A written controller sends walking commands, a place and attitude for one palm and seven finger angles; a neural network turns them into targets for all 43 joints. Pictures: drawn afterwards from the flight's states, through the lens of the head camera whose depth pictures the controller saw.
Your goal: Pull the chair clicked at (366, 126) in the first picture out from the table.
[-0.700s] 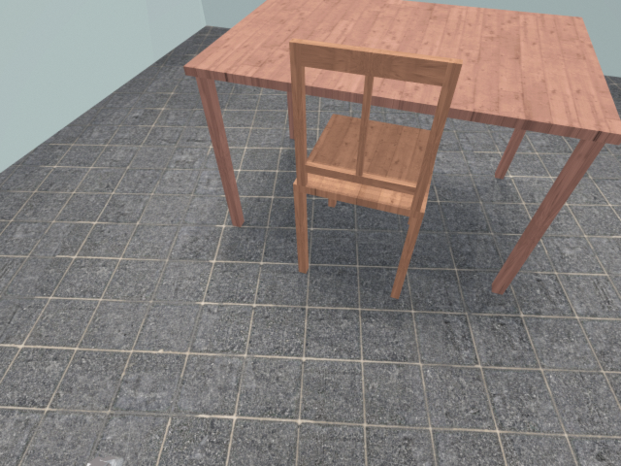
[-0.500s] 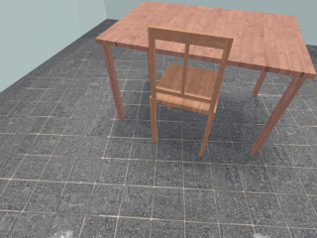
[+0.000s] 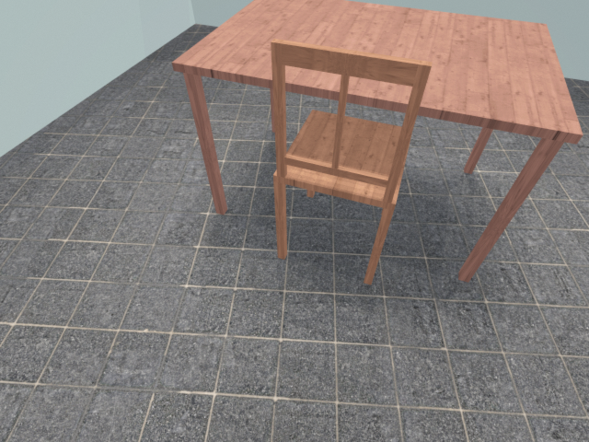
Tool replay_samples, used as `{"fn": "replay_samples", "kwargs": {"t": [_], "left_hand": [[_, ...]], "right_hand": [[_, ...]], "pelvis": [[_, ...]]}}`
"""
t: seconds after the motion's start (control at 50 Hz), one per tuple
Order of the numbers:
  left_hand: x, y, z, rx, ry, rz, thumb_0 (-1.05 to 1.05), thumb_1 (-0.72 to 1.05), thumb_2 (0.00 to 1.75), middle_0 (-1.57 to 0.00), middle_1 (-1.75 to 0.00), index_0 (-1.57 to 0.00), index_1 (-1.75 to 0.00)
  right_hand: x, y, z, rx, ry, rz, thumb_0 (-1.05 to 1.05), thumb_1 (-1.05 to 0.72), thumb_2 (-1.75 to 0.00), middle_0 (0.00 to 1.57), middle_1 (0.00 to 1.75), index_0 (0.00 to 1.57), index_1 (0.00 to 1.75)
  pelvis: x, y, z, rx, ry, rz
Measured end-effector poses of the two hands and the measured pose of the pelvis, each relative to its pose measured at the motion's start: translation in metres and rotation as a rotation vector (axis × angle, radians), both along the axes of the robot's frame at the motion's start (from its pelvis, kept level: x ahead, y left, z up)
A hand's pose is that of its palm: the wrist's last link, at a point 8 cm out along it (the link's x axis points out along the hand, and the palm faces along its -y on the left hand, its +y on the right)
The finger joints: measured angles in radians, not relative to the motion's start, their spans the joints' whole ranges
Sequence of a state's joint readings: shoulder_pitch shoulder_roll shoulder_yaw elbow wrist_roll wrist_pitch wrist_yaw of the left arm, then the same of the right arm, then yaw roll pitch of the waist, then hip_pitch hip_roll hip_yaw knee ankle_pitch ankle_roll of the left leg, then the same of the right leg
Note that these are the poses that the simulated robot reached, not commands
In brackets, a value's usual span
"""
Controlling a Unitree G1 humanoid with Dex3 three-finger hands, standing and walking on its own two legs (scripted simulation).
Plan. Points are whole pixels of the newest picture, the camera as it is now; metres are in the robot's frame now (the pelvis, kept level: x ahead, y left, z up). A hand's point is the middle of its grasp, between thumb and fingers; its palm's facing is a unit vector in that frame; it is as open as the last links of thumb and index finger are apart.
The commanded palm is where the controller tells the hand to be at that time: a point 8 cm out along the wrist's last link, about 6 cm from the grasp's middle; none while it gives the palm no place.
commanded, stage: stand and wait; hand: left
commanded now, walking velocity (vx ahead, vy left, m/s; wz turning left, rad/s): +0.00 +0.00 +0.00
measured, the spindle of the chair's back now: (339, 125) +0.91 -0.07 -0.08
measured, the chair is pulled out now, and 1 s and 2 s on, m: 0.00 0.00 0.00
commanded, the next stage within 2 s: look at it before walking up in 0.12 s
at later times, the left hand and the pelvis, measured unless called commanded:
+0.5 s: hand out of the picture +0.07 +0.26 -0.15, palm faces -0.02 -0.94 -0.33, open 7.3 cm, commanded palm none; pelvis -0.01 +0.01 +0.00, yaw +0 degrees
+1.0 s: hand out of the picture +0.06 +0.26 -0.15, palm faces -0.03 -0.94 -0.34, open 7.4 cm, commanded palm none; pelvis -0.01 +0.01 +0.00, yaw -2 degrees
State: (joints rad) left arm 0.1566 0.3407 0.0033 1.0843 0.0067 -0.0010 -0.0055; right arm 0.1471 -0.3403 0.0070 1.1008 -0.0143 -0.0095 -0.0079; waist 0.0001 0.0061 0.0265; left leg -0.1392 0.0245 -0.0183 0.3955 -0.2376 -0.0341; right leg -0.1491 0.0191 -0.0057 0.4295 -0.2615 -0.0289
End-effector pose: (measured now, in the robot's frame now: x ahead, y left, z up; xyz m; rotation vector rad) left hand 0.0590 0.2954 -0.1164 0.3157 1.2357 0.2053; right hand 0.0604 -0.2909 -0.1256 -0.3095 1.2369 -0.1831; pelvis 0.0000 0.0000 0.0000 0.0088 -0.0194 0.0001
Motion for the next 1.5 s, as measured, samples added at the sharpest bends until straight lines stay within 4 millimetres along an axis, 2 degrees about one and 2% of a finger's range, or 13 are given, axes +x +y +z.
{"fn": "replay_samples", "kwargs": {"t": [0.34,0.78,1.06,1.18,1.36,1.5], "left_hand": [[0.011,0.003,0.003,-0.009,-0.05,-0.016,0.0,0.91,0.9,-0.21,-0.3,-0.2,-0.3],[-0.008,0.009,0.0,-0.01,0.0,-0.004,0.0,0.91,0.9,-0.21,-0.3,-0.2,-0.3],[-0.003,0.007,-0.002,-0.006,0.008,-0.027,0.0,0.91,0.9,-0.21,-0.3,-0.2,-0.3],[-0.002,-0.011,-0.013,-0.038,0.025,-0.068,0.0,0.91,0.9,-0.2,-0.3,-0.2,-0.3],[-0.003,-0.048,-0.027,-0.108,0.028,-0.121,0.0,0.91,0.9,-0.21,-0.3,-0.2,-0.3],[-0.003,-0.051,-0.034,-0.143,0.029,-0.13,0.0,0.91,0.9,-0.21,-0.3,-0.21,-0.3]], "right_hand": [[0.008,0.01,0.005,0.011,-0.05,0.006,0.0,-0.91,-0.9,0.2,0.3,0.2,0.3],[-0.007,0.012,0.005,0.003,-0.012,-0.004,0.0,-0.91,-0.9,0.2,0.3,0.2,0.3],[-0.008,0.013,0.003,0.004,-0.056,-0.043,0.0,-0.91,-0.9,0.2,0.3,0.2,0.3],[-0.029,0.025,-0.006,0.033,-0.063,-0.105,0.0,-0.91,-0.9,0.2,0.3,0.2,0.3],[-0.083,0.05,-0.027,0.104,0.019,-0.204,0.0,-0.91,-0.9,0.2,0.3,0.2,0.3],[-0.119,0.07,-0.027,0.107,0.076,-0.271,0.0,-0.91,-0.9,0.2,0.3,0.2,0.3]], "pelvis": [[-0.005,0.006,0.002,0.0,-0.007,-0.004],[-0.008,0.011,0.003,-0.001,-0.006,-0.005],[-0.012,0.01,0.0,-0.001,-0.005,-0.057],[-0.017,0.01,-0.005,0.005,0.001,-0.099],[-0.026,0.009,-0.014,0.01,0.01,-0.133],[-0.031,0.021,-0.015,0.005,0.015,-0.148]]}}
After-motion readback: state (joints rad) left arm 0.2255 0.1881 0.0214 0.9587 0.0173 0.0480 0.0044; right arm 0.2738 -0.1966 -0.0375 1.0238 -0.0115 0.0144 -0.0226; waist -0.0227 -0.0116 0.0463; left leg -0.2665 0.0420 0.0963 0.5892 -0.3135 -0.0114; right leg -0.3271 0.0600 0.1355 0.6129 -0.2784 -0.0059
